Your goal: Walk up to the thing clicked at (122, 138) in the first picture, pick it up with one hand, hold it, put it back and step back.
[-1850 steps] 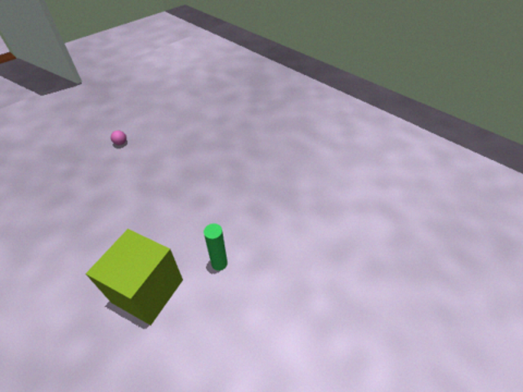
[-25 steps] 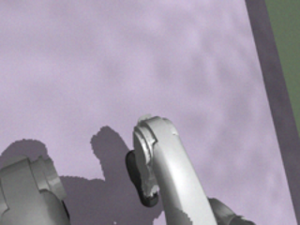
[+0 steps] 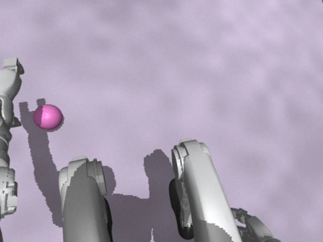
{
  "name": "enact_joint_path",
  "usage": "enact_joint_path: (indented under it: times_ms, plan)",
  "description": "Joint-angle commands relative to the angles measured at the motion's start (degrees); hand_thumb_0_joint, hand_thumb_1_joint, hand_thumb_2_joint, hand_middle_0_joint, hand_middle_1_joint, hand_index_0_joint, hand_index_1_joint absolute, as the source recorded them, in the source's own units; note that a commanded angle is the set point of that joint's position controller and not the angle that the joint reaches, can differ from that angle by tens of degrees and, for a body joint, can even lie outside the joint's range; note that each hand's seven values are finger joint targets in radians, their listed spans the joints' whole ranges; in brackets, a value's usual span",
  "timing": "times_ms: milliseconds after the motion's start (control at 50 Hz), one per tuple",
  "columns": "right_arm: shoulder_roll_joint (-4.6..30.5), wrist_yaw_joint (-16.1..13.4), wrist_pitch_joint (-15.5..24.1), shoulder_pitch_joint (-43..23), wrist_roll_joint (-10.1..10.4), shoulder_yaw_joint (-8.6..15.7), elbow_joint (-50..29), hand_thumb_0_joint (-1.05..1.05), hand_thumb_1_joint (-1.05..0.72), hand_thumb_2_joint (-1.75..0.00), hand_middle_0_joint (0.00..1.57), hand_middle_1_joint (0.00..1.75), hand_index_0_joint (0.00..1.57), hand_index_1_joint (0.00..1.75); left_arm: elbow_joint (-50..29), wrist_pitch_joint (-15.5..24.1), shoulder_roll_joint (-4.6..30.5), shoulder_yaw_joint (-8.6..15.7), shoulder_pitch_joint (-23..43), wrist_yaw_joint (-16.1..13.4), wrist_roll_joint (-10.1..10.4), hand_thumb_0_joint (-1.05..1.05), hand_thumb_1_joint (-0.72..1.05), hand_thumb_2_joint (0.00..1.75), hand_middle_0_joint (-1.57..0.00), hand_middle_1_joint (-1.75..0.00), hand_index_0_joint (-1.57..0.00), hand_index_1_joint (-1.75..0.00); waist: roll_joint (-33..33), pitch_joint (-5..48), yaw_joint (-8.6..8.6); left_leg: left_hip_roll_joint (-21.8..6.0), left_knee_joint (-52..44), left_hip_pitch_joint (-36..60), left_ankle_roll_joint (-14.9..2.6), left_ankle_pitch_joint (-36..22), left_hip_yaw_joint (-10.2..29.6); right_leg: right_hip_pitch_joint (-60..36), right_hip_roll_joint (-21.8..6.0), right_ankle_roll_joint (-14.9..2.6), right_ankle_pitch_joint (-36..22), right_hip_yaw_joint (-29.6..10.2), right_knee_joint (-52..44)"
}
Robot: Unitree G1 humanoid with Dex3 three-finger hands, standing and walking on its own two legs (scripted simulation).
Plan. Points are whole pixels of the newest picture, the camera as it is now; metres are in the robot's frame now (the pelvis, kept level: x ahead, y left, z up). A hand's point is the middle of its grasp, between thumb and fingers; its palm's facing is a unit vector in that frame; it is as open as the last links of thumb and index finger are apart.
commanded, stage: withdraw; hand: left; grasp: from above
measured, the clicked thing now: (48, 117) +0.49 +0.30 -0.31
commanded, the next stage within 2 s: home in 0.42 s
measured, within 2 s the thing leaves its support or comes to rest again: neither
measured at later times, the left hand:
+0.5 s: hand (33, 114) +0.46 +0.30 -0.19, palm faces -0.43 -0.07 -0.90, open 13.9 cm
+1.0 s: hand (0, 124) +0.39 +0.29 -0.04, palm faces -0.34 -0.45 -0.82, open 9.8 cm
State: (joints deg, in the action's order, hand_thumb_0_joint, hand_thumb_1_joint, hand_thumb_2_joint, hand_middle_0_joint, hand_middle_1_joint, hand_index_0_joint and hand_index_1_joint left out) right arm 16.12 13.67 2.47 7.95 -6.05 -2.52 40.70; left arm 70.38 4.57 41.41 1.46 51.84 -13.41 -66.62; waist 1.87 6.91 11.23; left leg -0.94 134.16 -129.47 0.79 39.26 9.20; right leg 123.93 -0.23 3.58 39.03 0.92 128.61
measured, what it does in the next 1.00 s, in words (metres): rises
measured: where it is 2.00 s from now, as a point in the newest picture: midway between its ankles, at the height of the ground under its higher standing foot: (145, 230)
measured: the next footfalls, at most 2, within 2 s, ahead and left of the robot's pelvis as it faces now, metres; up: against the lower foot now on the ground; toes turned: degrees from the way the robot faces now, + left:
none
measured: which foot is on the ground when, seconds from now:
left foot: down 0.00-1.00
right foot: down 0.00-1.00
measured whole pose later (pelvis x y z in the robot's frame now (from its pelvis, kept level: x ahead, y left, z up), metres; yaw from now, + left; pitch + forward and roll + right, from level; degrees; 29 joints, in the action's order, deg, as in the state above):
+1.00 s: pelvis +0.00 +0.00 +0.08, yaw +2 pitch +35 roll -7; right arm 16.1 7.5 -1.4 9.0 -1.7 1.0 35.8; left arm 41.2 -0.4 32.7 4.7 29.1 -1.8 -41.5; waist 2.8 10.3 6.0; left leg -1.8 120.1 -117.0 0.9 38.7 7.0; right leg 112.7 -1.2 3.9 38.3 0.6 115.7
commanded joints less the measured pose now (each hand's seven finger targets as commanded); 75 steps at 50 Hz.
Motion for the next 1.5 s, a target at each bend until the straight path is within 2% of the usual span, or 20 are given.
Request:
enact_joint_path:
  times_ms: [0, 100, 240, 320, 400, 460, 500, 580, 620, 680, 740, 780, 840, 860, 920, 960, 1060, 1120, 1300, 1480]
  plan:
    - [15.2, -3.9, -1.6, 10.9, 1.1, 5.4, -3.1, 0.0, -0.91, -0.91, 0.2, 0.3, 0.2, 0.3, -3.6, 2.0, 10.4, 0.8, 16.2, 4.3, 1.2, 0.0, -0.53, 1.02, -0.1, -0.99, -0.09, -1.01, 6.6, 25.1, 4.14, 1.4, -17.5, 23.8, -2.46, -4.1, -4.6, -14.9, 2.0, -5.84, -7.1, 6.5, -16.1]
    - [12.9, -6.4, -2.0, 10.2, 0.7, 3.0, -3.9, 0.0, -0.91, -0.91, 0.2, 0.3, 0.2, 0.3, -4.5, 6.9, 13.3, 0.1, 21.5, 5.6, 1.2, 0.0, -0.53, 1.02, -0.1, -1.0, -0.08, -1.02, 5.5, 26.4, 3.49, 1.8, -16.9, 21.9, -2.86, -3.3, -7.0, -18.9, 1.9, -5.22, -5.1, 5.1, -17.7]
    - [14.1, -7.7, -1.9, 10.3, -0.9, 0.6, -3.3, 0.0, -0.9, -0.9, 0.2, 0.3, 0.2, 0.3, 5.0, 11.4, 15.4, 0.1, 24.2, -1.2, -3.5, 0.0, -0.53, 1.02, -0.08, -1.02, -0.08, -1.02, 9.3, 27.5, 4.75, 1.8, -14.5, 22.7, -2.34, -4.4, -7.3, -16.4, 2.2, -5.47, -6.1, 5.8, -15.0]
    - [14.9, -7.6, -1.1, 10.9, -2.2, -0.2, -2.9, 0.0, -0.9, -0.9, 0.2, 0.3, 0.2, 0.3, 9.2, 12.9, 17.9, 1.7, 25.7, -6.0, -5.7, 0.0, -0.53, 1.01, -0.08, -1.03, -0.08, -1.02, 11.2, 27.6, 5.36, 1.7, -12.7, 23.1, -2.02, -4.0, -6.7, -13.7, 2.2, -5.4, -5.4, 6.9, -12.7]
    - [16.1, -7.3, 0.2, 12.0, -3.8, 0.0, -1.9, 0.0, -0.88, -0.89, 0.2, 0.3, 0.2, 0.3, 7.9, 13.4, 25.2, 7.6, 28.1, -11.7, -8.4, 0.0, -0.45, 0.93, -0.15, -0.94, -0.16, -0.93, 17.3, 32.6, 4.38, 1.6, -11.2, 27.9, -1.38, -6.5, -6.6, -13.1, 2.0, -5.42, -8.1, 8.0, -9.4]
    - [16.3, -7.1, 1.2, 12.1, -4.4, 1.2, -1.6, 0.0, -0.9, -0.89, 0.2, 0.3, 0.2, 0.3, 4.1, 11.8, 24.8, 9.2, 26.3, -14.6, -8.2, 0.0, -0.49, 0.97, -0.08, -1.01, -0.1, -1.0, 22.2, 35.3, 4.54, 1.5, -11.0, 30.5, -1.1, -7.1, -7.0, -11.8, 1.8, -5.48, -9.3, 8.4, -8.0]
    - [16.7, -6.9, 1.6, 12.1, -4.2, 2.5, -1.7, 0.0, -0.9, -0.9, 0.2, 0.3, 0.2, 0.3, -1.7, 9.9, 26.2, 11.5, 25.8, -15.7, -6.6, 0.0, -0.49, 0.96, -0.09, -0.99, -0.1, -0.98, 25.3, 41.9, 2.7, 1.5, -11.5, 34.1, -0.84, -9.3, -7.3, -12.4, 1.6, -5.7, -11.5, 8.3, -7.4]
    - [16.0, -6.1, 1.7, 13.1, -2.7, 4.4, -0.9, 0.0, -0.9, -0.9, 0.2, 0.3, 0.2, 0.3, -4.8, 5.5, 23.6, 10.3, 21.3, -13.8, -3.5, 0.0, -0.49, 0.96, -0.1, -0.97, -0.1, -0.96, 26.0, 45.0, 1.34, 1.2, -12.7, 34.8, -1.03, -11.2, -8.1, -14.1, 1.8, -6.04, -13.7, 7.4, -8.5]
    - [15.6, -5.9, 1.4, 15.1, -2.0, 5.2, -0.1, 0.0, -0.88, -0.9, 0.2, 0.3, 0.2, 0.3, -6.0, 3.6, 21.4, 9.5, 19.2, -11.8, -1.9, 0.0, -0.33, 0.88, -0.24, -0.81, -0.21, -0.8, 23.5, 45.8, 1.22, 1.2, -13.2, 35.0, -1.39, -13.1, -8.3, -16.8, 1.7, -5.76, -15.7, 6.9, -10.1]
    - [14.8, -5.5, 0.9, 16.7, -0.5, 6.2, 0.5, 0.0, -0.89, -0.9, 0.2, 0.3, 0.2, 0.3, -11.7, 1.9, 19.8, 9.1, 18.5, -7.3, 2.0, 0.0, -0.1, 0.82, -0.22, -0.57, -0.2, -0.57, 21.1, 45.8, 0.38, 1.2, -15.6, 35.8, -1.72, -14.1, -7.9, -19.1, 1.8, -5.79, -16.0, 6.7, -12.1]
    - [14.5, -5.3, -0.5, 15.8, 1.3, 7.1, -1.5, 0.0, -0.89, -0.9, 0.2, 0.3, 0.2, 0.3, -12.7, 0.0, 14.6, 7.9, 8.3, -1.9, 6.7, 0.0, 0.11, 0.8, -0.21, -0.46, -0.19, -0.48, 17.2, 43.6, -1.91, 1.3, -19.8, 36.5, -1.74, -13.9, -6.6, -21.4, 1.5, -5.68, -15.2, 6.8, -14.8]
    - [14.0, -5.4, -1.4, 14.6, 2.4, 7.6, -2.9, 0.0, -0.89, -0.9, 0.2, 0.3, 0.2, 0.3, -14.2, -1.1, 8.9, 6.0, 0.4, 2.2, 10.8, 0.0, 0.27, 0.78, -0.2, -0.4, -0.19, -0.41, 13.3, 39.8, -2.17, 1.2, -22.1, 36.9, -1.67, -13.9, -5.4, -21.8, 1.4, -5.68, -14.7, 6.9, -17.0]
    - [13.3, -6.0, -2.5, 12.0, 3.7, 8.0, -6.3, 0.0, -0.9, -0.9, 0.2, 0.3, 0.2, 0.3, -28.2, -2.6, 7.0, 6.1, -3.7, 7.0, 18.2, 0.0, 0.51, 0.82, -0.19, -0.33, -0.19, -0.33, 11.1, 40.9, -3.5, 1.0, -25.3, 38.9, -1.94, -14.3, -5.3, -25.9, 1.5, -5.52, -15.4, 5.9, -20.9]
    - [13.4, -6.2, -2.7, 10.3, 4.0, 8.2, -8.4, 0.0, -0.9, -0.9, 0.2, 0.3, 0.2, 0.3, -31.5, -3.1, 8.1, 8.1, -6.5, 7.9, 20.3, 0.0, 0.59, 0.87, -0.2, -0.34, -0.2, -0.34, 9.1, 40.0, -3.95, 0.8, -26.1, 38.1, -2.21, -13.6, -5.5, -28.0, 1.5, -5.31, -15.3, 5.4, -22.2]
    - [11.3, -7.0, -2.8, 8.5, 4.7, 8.2, -8.8, 0.0, -0.9, -0.9, 0.2, 0.3, 0.2, 0.3, -40.1, -4.2, 1.5, 5.1, -12.4, 11.1, 27.3, 0.0, 0.83, 0.9, -0.2, -0.3, -0.2, -0.3, 6.8, 37.0, -4.28, 0.6, -29.4, 38.9, -2.49, -10.7, -5.4, -29.9, 1.3, -5.23, -13.5, 4.5, -26.3]
    - [10.9, -7.9, -2.6, 6.8, 5.3, 8.4, -9.9, 0.0, -0.9, -0.9, 0.2, 0.3, 0.2, 0.3, -46.4, -4.6, 2.8, 7.3, -14.1, 11.6, 30.7, 0.0, 0.9, 0.9, -0.2, -0.3, -0.2, -0.3, 7.9, 38.4, -6.01, 0.2, -32.0, 42.3, -2.3, -10.3, -5.0, -31.7, 0.9, -5.17, -13.1, 3.8, -27.9]
    - [9.8, -10.0, -1.9, 3.3, 6.3, 8.2, -12.1, 0.0, -0.9, -0.9, 0.2, 0.3, 0.2, 0.3, -55.3, -6.4, -0.7, 7.7, -20.3, 11.0, 36.4, 0.0, 0.9, 0.9, -0.2, -0.3, -0.2, -0.3, 9.2, 36.5, -7.13, -0.3, -39.6, 49.3, -1.77, -5.7, -4.2, -35.3, 0.5, -5.17, -9.6, 3.3, -33.0]
    - [9.3, -11.4, -1.0, 1.4, 6.8, 8.2, -13.7, 0.0, -0.9, -0.9, 0.2, 0.3, 0.2, 0.3, -59.8, -9.2, -5.6, 5.5, -26.8, 11.1, 40.6, 0.0, 0.9, 0.9, -0.2, -0.3, -0.2, -0.3, 9.0, 35.3, -6.96, -0.4, -44.1, 53.8, -1.5, -4.7, -4.1, -38.3, 0.3, -5.03, -8.8, 3.1, -36.9]
    - [6.6, -16.2, 3.1, -2.4, 7.8, 6.0, -17.0, 0.0, -0.9, -0.9, 0.2, 0.3, 0.2, 0.3, -71.1, -18.3, -11.5, 4.6, -42.8, 10.1, 56.0, 0.0, 0.9, 0.9, -0.2, -0.3, -0.2, -0.3, 4.9, 26.5, -6.43, 0.0, -55.9, 61.9, -1.9, 1.4, -4.5, -51.4, 0.3, -4.44, -2.9, 0.9, -51.9]
    - [3.8, -20.5, 6.8, 1.5, 8.4, 3.5, -17.4, 0.0, -0.9, -0.9, 0.2, 0.3, 0.2, 0.3, -76.7, -24.4, -17.2, 5.7, -57.3, 7.8, 65.0, 0.0, 0.9, 0.9, -0.2, -0.3, -0.2, -0.3, 3.7, 21.0, -6.91, -0.2, -67.9, 75.7, -1.32, -7.6, -3.8, -66.8, 0.2, -4.17, -10.6, 0.9, -64.1]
